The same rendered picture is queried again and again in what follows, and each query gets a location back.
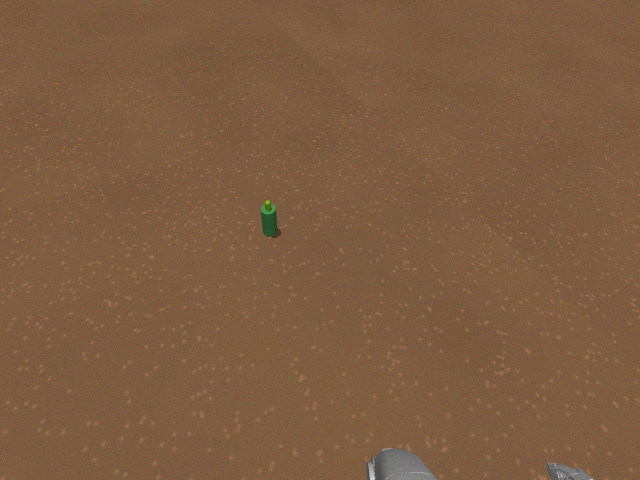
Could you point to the bottle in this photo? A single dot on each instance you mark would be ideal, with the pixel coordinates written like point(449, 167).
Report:
point(269, 221)

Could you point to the right robot hand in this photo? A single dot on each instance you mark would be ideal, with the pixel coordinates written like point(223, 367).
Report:
point(561, 472)

